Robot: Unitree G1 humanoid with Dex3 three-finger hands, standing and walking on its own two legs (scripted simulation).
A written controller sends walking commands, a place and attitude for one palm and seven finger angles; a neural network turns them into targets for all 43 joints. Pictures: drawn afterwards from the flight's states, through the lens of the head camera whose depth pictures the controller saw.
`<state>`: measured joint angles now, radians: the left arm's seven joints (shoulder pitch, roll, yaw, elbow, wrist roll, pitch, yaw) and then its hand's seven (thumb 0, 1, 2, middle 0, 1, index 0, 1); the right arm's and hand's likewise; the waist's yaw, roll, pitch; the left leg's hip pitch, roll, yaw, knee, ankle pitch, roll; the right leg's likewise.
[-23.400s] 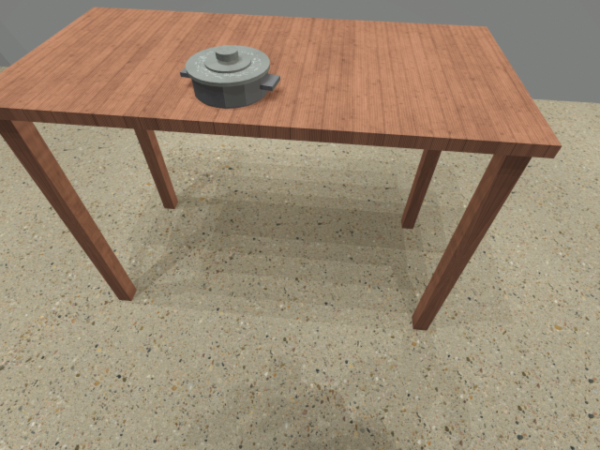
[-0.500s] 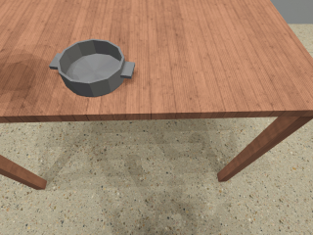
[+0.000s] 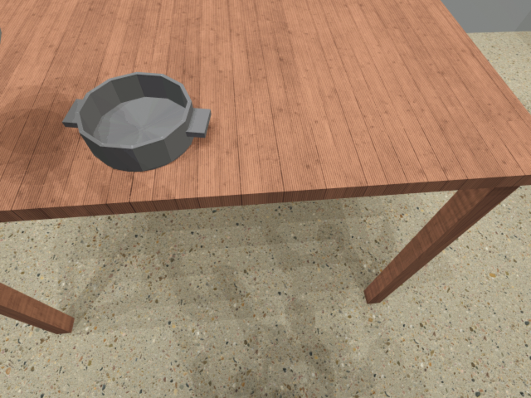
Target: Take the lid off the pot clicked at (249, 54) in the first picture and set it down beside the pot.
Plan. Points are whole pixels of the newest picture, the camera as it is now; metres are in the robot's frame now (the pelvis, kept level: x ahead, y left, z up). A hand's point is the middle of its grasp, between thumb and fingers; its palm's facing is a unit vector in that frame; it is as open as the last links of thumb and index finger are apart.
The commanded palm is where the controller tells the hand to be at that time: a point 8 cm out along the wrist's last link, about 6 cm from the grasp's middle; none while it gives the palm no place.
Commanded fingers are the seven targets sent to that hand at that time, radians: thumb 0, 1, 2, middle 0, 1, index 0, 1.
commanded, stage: lower the lid onto the table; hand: left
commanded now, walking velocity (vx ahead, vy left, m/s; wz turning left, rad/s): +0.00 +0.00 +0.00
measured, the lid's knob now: out of the picture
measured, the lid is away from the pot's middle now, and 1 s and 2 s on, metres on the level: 0.20 0.24 0.23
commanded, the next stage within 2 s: open the fingers wide in 1.96 s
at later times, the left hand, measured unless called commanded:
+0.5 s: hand out of the picture +0.47 +0.36 +0.25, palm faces -0.24 -0.29 -0.93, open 7.5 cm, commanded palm +0.51 +0.36 +0.33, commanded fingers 0.00 0.67 1.00 -0.74 -1.15 -0.79 -1.10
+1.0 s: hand out of the picture +0.48 +0.37 +0.22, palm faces -0.28 -0.34 -0.90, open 7.5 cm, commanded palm +0.52 +0.37 +0.29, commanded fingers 0.00 0.67 1.00 -0.74 -1.15 -0.79 -1.10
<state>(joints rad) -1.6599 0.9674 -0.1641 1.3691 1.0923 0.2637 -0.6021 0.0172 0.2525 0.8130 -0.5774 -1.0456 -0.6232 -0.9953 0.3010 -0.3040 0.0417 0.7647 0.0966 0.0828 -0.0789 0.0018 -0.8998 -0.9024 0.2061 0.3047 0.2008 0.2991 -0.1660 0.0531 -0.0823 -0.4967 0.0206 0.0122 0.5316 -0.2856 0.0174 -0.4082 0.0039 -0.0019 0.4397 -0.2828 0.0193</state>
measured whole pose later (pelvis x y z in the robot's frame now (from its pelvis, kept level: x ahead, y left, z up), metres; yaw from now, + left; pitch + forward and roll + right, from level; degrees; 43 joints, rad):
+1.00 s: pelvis +0.00 +0.00 +0.00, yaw +0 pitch +16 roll -2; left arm -1.56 1.00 -0.14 1.41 1.07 0.27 -0.56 0.02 0.26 0.81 -0.57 -1.05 -0.62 -1.00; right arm 0.37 -0.31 0.03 0.78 0.09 0.08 -0.08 0.00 -0.90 -0.90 0.21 0.30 0.20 0.30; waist -0.18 0.04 -0.07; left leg -0.56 0.03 0.01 0.60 -0.32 0.02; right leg -0.45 0.01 -0.01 0.47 -0.30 0.02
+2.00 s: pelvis -0.01 +0.01 -0.02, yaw -1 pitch +19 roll -4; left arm -1.48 0.98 -0.12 1.44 1.05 0.16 -0.52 0.02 0.26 0.81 -0.57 -1.05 -0.61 -1.00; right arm 0.39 -0.30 0.04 0.78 0.08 0.06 -0.10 0.00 -0.90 -0.90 0.21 0.30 0.20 0.30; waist -0.21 0.04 -0.09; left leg -0.69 0.04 -0.01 0.72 -0.36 0.03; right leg -0.57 0.02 -0.02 0.57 -0.33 0.03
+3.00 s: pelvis -0.02 +0.02 -0.02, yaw -1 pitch +17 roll -3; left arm -1.30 0.96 -0.08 1.25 1.04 -0.01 -0.47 0.00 -0.02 0.78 -0.44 -0.78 -0.45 -0.78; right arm 0.37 -0.29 0.03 0.73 0.10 0.16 -0.10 0.00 -0.90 -0.90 0.21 0.30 0.20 0.30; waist -0.16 0.04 -0.10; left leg -0.67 0.02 0.01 0.74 -0.35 0.04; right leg -0.57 0.01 0.00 0.61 -0.33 0.04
